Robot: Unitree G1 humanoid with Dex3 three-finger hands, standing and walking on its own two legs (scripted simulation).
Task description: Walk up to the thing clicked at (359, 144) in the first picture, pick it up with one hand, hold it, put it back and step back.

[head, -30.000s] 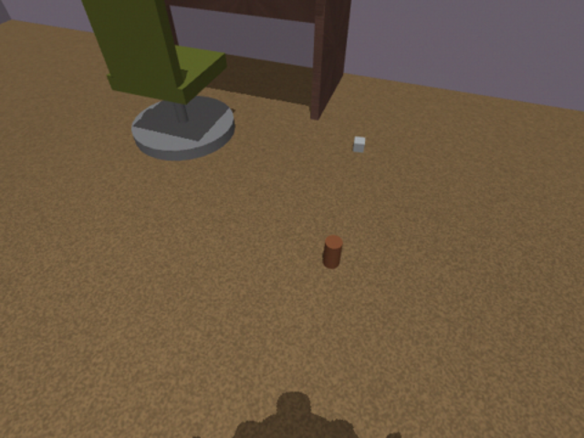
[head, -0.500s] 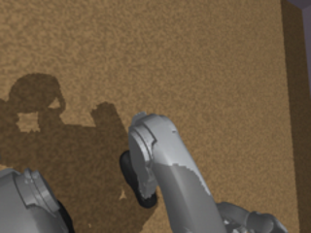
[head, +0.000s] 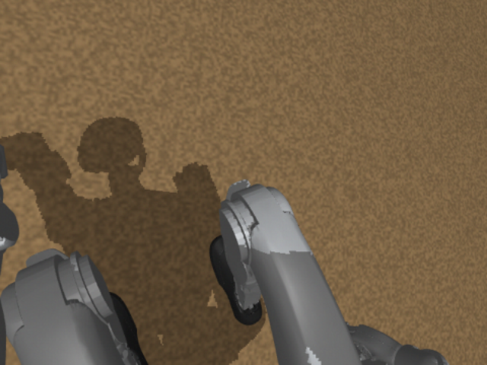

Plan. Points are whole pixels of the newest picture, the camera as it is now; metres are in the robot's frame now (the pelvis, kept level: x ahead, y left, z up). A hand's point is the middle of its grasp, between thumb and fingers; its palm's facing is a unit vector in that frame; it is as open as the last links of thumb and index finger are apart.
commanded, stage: settle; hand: left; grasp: from above
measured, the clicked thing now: out of the picture +0.47 +0.30 -0.22
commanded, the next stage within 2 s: lift in 0.48 s
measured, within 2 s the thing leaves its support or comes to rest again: neither
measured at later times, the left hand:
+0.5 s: hand out of the picture +0.45 +0.29 -0.14, palm faces +0.04 -0.46 -0.88, open 9.4 cm
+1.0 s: hand out of the picture +0.42 +0.30 -0.04, palm faces +0.06 -0.50 -0.86, open 9.4 cm
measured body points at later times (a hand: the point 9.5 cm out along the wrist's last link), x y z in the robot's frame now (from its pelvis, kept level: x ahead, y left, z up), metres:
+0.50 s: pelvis -0.01 -0.01 +0.03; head +0.26 +0.04 +0.38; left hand +0.45 +0.31 -0.09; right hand -0.03 -0.27 -0.06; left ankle +0.06 +0.13 -0.29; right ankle +0.11 -0.12 -0.29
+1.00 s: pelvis +0.00 -0.01 +0.06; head +0.21 +0.02 +0.46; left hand +0.42 +0.32 +0.00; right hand +0.06 -0.27 -0.07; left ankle +0.06 +0.13 -0.29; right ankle +0.11 -0.12 -0.29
